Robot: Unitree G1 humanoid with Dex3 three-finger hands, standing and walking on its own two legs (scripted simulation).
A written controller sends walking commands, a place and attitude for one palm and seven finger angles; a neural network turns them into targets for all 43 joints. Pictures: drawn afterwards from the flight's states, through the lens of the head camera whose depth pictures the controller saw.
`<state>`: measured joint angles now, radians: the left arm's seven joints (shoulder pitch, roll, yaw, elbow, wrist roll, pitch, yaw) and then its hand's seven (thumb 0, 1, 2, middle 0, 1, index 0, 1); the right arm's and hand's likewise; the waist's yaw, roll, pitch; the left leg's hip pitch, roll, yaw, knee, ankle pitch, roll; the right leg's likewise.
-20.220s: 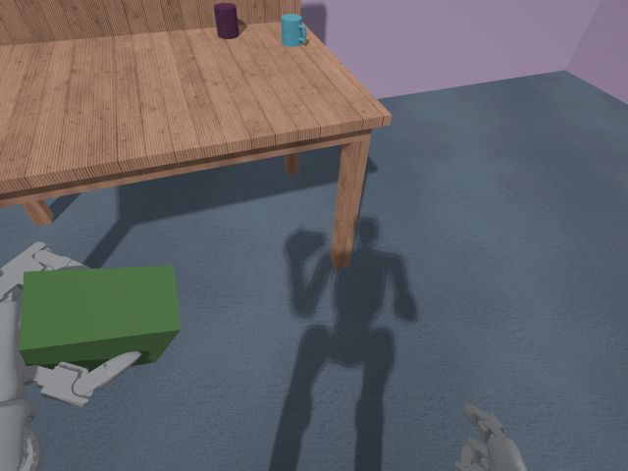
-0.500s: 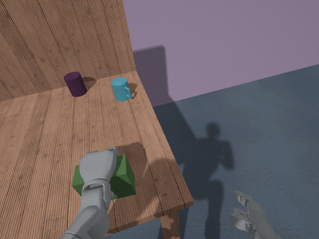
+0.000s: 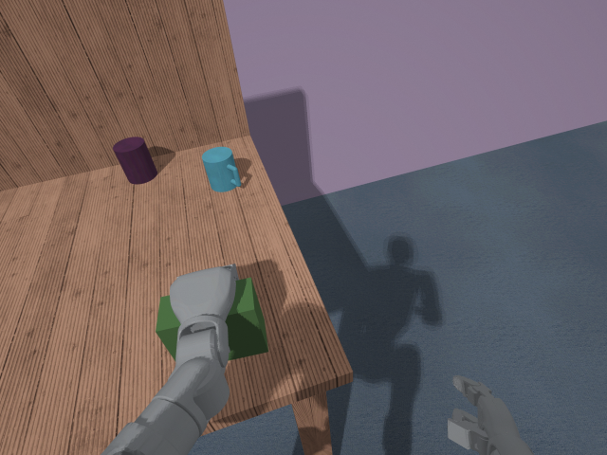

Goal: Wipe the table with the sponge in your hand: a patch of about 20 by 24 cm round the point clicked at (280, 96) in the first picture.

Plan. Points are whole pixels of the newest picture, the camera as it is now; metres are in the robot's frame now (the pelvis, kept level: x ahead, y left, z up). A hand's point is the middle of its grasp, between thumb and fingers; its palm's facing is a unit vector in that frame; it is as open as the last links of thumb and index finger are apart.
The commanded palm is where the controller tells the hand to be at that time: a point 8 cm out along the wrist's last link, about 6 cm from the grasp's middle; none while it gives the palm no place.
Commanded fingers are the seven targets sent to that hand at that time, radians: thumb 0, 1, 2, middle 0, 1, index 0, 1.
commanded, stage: wipe forward along the third lane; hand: left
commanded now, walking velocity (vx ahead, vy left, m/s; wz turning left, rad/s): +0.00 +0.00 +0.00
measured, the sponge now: (219, 331) +0.30 +0.19 -0.01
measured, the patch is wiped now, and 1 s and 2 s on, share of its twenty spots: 1.00 1.00 1.00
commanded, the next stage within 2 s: wipe back along the third lane in 1.46 s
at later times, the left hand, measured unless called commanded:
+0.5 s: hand (219, 291) +0.35 +0.19 +0.03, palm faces -0.04 -0.03 -1.00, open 9.9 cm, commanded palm +0.32 +0.19 +0.05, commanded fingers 0.00 0.10 1.30 -1.20 -1.60 -1.20 -1.60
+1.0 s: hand (217, 264) +0.40 +0.22 +0.03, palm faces -0.08 -0.01 -1.00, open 9.9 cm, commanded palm +0.38 +0.21 +0.06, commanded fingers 0.00 0.10 1.30 -1.20 -1.60 -1.20 -1.60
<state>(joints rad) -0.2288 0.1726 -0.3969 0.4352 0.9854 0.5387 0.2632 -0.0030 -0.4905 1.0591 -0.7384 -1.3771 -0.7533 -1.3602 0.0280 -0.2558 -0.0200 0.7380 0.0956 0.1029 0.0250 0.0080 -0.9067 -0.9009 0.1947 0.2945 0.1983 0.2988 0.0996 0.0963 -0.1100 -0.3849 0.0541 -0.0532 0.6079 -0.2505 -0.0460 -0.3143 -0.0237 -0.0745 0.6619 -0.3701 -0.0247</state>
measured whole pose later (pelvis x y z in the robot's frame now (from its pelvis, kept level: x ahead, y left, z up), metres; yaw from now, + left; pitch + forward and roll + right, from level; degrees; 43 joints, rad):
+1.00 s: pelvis -0.01 +0.00 -0.01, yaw -2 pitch +9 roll +0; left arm -0.65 0.28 -0.16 0.96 0.97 0.41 0.30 0.00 -0.52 1.08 -0.77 -1.36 -0.78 -1.35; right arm 0.17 -0.26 -0.02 0.77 0.08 0.13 -0.03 0.01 -0.91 -0.90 0.20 0.29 0.20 0.30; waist -0.01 0.07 -0.14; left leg -0.59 0.08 -0.06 0.67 -0.26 -0.03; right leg -0.52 0.01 -0.05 0.71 -0.35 -0.03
